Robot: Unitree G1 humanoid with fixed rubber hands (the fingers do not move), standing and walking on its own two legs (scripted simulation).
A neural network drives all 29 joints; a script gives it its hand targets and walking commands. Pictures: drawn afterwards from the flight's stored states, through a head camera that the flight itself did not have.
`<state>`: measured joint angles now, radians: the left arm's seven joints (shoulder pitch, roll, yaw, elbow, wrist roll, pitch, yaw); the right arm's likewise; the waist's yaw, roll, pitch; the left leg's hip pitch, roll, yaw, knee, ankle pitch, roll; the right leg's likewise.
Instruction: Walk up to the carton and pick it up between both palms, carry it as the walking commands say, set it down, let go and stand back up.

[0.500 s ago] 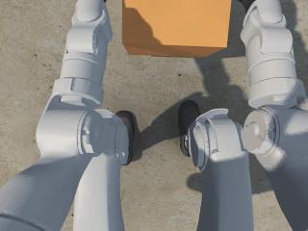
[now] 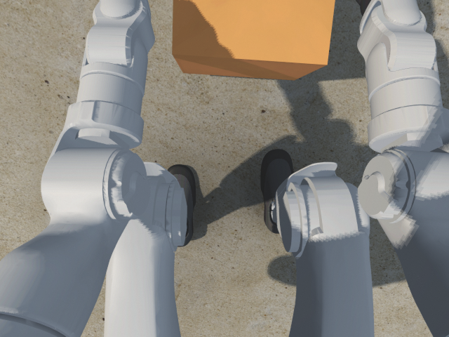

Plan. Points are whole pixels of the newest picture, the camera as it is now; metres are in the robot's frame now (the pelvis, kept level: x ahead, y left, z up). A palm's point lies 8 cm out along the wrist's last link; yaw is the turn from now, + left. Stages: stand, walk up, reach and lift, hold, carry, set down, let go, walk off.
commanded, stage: set down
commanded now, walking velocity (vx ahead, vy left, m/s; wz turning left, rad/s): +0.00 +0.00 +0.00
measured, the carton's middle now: out of the picture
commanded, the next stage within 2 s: none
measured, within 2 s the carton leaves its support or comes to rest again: rests again in 1.20 s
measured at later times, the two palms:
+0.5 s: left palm out of the picture +0.54 +0.12 -0.20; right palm out of the picture +0.52 -0.20 -0.20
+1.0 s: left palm out of the picture +0.54 +0.12 -0.21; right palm out of the picture +0.52 -0.20 -0.21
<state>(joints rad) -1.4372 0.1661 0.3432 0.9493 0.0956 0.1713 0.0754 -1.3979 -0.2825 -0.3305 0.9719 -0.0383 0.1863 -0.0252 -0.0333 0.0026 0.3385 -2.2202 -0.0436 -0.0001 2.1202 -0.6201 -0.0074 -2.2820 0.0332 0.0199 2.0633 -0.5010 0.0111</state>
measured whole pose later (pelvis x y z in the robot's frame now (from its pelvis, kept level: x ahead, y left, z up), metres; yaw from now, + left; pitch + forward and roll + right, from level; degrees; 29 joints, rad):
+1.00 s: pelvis +0.00 +0.00 +0.00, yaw +0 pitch +41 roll +0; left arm -1.47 0.18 0.38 1.01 0.15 0.17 0.01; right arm -1.40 -0.30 -0.37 1.01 -0.04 0.17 0.04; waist -0.03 -0.02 0.36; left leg -2.23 -0.05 0.00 2.13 -0.62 -0.01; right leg -2.28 0.03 0.02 2.08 -0.51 0.02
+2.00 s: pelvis +0.00 +0.00 -0.01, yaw +1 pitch +38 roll +0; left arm -1.47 0.33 0.13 1.10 -0.10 0.07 0.12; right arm -1.42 -0.33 -0.28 1.16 0.05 0.02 -0.09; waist -0.05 -0.04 0.40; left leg -2.23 -0.06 0.00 2.16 -0.61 -0.01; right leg -2.28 0.02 0.02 2.11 -0.50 0.02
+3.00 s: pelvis -0.02 +0.00 +0.17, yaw +0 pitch +24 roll +1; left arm -1.38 0.38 0.14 0.79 -0.15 0.35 0.16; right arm -1.37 -0.35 -0.21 0.75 0.11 0.35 -0.14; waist -0.06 0.02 0.51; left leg -1.50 -0.05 0.00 1.58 -0.50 -0.01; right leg -1.55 0.02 0.05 1.55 -0.42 0.02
